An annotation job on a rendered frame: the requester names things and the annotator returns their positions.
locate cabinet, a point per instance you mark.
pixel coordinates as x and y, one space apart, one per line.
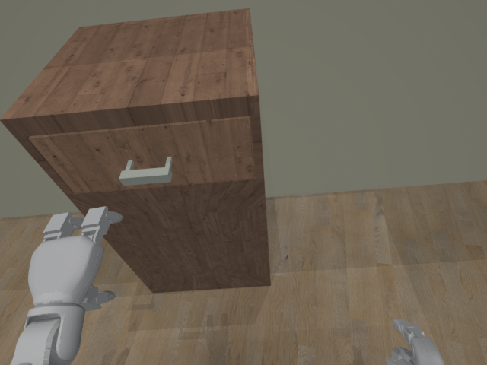
193 236

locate robot right hand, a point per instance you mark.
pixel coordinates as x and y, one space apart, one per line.
424 351

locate robot left hand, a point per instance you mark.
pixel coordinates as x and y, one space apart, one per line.
63 267

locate handle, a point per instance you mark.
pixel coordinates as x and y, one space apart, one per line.
130 177

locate drawer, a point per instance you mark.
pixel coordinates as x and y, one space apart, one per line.
202 151

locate robot left forearm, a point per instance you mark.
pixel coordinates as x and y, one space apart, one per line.
51 335

